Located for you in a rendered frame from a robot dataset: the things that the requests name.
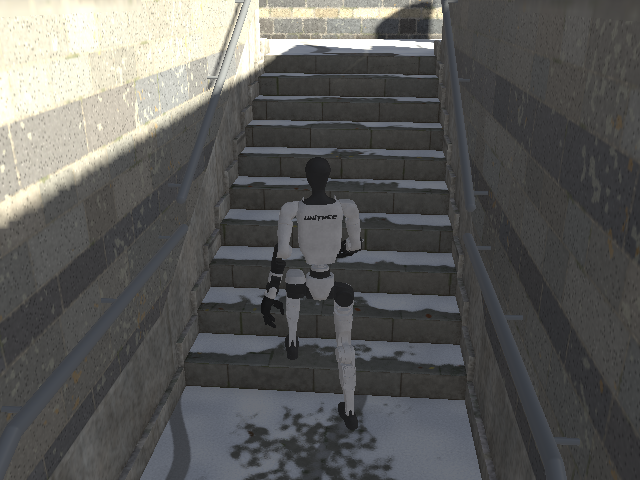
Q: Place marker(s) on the right robot forearm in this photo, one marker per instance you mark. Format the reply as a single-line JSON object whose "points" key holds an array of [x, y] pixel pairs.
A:
{"points": [[348, 251]]}

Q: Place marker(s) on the right robot upper arm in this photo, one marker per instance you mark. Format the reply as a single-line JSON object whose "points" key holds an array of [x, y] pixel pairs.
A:
{"points": [[352, 221]]}

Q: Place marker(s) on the robot right thigh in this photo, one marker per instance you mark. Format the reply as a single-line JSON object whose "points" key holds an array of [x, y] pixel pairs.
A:
{"points": [[343, 310]]}

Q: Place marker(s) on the left robot upper arm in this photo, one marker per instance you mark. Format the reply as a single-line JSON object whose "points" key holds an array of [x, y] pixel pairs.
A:
{"points": [[287, 213]]}

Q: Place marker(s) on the left robot forearm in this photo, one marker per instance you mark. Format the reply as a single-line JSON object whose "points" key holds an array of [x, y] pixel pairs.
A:
{"points": [[275, 275]]}

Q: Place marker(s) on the humanoid robot head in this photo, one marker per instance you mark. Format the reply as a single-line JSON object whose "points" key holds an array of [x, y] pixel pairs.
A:
{"points": [[317, 173]]}

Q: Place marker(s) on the robot left hand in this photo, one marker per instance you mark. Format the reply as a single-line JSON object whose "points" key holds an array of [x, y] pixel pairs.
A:
{"points": [[266, 307]]}

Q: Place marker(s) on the robot right hand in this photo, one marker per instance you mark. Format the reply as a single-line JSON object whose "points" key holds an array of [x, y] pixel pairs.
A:
{"points": [[344, 254]]}

